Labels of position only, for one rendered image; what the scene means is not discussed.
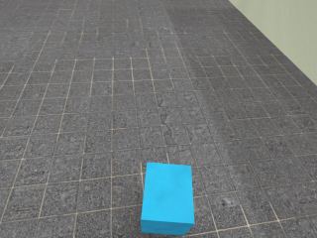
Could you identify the carton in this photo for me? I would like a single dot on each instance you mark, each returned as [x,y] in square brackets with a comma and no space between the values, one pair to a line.
[168,199]

